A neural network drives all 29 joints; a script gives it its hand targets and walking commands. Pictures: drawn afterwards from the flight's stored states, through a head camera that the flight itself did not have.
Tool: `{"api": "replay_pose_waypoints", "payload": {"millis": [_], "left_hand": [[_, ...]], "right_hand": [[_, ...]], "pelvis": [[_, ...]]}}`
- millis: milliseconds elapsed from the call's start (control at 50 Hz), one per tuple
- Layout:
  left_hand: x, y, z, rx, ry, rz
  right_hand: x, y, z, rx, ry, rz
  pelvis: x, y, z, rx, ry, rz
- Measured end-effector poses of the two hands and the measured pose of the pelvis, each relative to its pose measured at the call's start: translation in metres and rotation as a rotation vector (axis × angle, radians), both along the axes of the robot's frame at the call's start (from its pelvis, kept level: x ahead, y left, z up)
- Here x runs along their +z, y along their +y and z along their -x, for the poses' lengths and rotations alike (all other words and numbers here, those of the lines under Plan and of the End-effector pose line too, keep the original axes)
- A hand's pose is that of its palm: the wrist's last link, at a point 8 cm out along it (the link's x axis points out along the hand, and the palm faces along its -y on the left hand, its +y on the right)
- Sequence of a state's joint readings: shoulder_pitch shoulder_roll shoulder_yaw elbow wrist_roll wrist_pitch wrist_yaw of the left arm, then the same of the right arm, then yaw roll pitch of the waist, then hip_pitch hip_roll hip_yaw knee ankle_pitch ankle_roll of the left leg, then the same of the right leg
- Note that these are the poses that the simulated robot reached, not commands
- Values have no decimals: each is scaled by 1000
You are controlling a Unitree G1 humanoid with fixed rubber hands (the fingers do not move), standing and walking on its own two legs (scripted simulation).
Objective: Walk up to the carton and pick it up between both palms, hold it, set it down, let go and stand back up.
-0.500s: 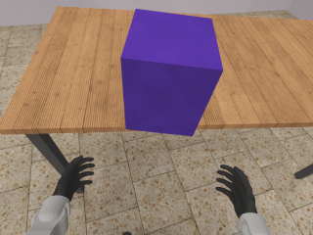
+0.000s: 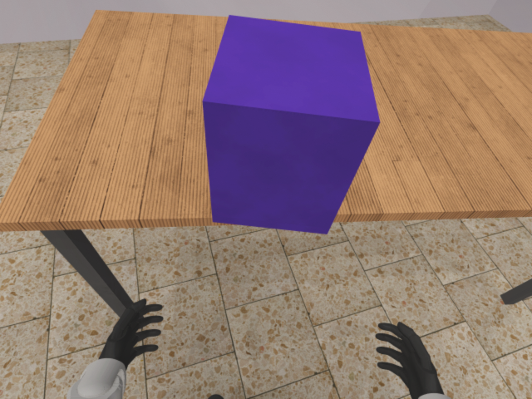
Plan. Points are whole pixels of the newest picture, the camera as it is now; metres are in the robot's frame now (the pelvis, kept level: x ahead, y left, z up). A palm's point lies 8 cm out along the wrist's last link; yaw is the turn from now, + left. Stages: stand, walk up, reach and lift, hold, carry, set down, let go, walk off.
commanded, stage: set down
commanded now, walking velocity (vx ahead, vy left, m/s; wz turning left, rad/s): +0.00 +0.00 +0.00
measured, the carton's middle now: (281, 132) +0.50 +0.01 +0.11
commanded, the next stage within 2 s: let go in 0.06 s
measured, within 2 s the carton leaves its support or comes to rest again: neither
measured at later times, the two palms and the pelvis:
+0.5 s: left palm (119, 371) +0.17 +0.22 -0.08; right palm out of the picture +0.15 -0.22 -0.07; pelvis +0.01 -0.01 +0.00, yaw +0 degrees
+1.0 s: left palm (83, 384) +0.16 +0.28 -0.11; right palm (442, 381) +0.18 -0.26 -0.08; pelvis +0.05 +0.01 -0.01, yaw +0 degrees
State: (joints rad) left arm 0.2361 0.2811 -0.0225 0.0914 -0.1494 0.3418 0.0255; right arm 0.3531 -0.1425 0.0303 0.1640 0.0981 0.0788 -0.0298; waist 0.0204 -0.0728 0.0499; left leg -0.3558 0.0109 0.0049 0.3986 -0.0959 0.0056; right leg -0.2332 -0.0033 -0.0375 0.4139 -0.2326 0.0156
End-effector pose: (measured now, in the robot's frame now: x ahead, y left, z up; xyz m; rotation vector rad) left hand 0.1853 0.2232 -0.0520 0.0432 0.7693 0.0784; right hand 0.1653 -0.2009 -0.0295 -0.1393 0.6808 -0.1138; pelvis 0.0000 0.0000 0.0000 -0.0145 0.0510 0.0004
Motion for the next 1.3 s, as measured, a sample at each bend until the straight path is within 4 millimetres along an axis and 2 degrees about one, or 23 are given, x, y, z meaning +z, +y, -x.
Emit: {"api": "replay_pose_waypoints", "payload": {"millis": [120,260,400,620,740,820,900,1060,1300], "left_hand": [[-4,1,-1,6,-6,-6],[-20,2,10,18,69,-13],[-22,2,9,22,53,-20],[-35,1,19,22,109,-33],[-48,26,29,22,126,-114],[-54,46,29,79,136,-123],[-58,57,27,120,145,-124],[-62,59,33,139,185,-127],[-63,58,49,151,233,-141]], "right_hand": [[-5,-5,1,9,1,14],[-21,-10,7,26,56,13],[-28,-15,10,39,62,26],[-43,-22,16,61,119,41],[-55,-41,16,84,214,124],[-52,-53,6,79,219,175],[-46,-58,-6,83,198,204],[-48,-59,-12,82,187,194],[-57,-63,-2,70,215,174]], "pelvis": [[0,-1,-3,0,4,-2],[0,-3,-6,0,8,-4],[0,-4,-9,0,12,-6],[1,-6,-12,-1,16,-8],[-3,1,-26,-2,-1,5],[-5,8,-38,-2,-3,14],[-6,10,-47,-2,2,17],[-7,8,-53,-2,8,15],[-6,5,-49,-2,3,10]]}}
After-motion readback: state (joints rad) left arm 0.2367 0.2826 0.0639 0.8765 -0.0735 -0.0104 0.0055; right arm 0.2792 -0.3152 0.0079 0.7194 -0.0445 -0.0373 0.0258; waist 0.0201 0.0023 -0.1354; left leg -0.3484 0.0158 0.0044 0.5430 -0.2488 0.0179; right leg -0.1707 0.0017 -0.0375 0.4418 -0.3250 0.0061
